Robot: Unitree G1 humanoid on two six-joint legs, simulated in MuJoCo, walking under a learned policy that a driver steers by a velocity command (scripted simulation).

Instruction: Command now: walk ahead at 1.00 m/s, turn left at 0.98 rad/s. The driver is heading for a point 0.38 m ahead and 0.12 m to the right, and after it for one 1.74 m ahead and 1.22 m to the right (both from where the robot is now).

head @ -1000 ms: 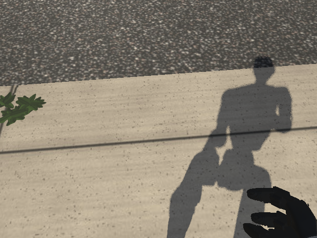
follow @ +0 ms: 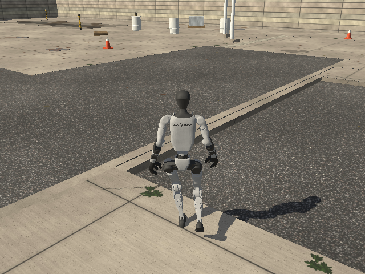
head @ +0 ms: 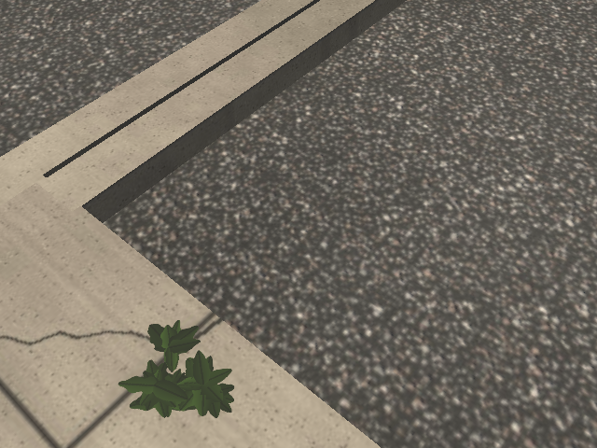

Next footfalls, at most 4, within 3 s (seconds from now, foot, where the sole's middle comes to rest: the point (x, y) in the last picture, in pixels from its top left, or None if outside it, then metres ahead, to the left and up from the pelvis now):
0.42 right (387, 424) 0.55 -0.15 -0.85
0.80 left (319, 331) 0.79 0.01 -0.85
1.34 right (379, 442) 0.47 -0.12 -0.74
1.76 left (407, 369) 0.69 -0.21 -0.85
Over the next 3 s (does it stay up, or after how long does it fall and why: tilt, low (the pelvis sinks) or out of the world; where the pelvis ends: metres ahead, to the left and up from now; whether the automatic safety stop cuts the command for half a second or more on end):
stays up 0.70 -0.13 -0.08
